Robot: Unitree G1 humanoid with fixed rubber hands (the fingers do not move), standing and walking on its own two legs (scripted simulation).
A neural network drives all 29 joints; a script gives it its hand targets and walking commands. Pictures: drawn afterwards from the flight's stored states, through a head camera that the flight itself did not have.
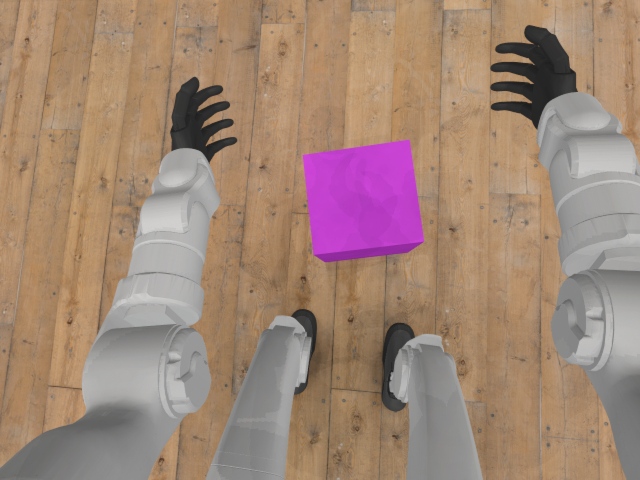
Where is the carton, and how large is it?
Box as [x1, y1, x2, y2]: [303, 140, 423, 261]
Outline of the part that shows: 409,140 303,155 314,255 324,261 331,261 407,252 423,241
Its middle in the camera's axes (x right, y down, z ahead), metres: +0.09 -0.08 +0.87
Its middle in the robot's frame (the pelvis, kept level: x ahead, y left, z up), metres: +0.50 +0.03 -0.51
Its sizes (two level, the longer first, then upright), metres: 0.210 0.200 0.250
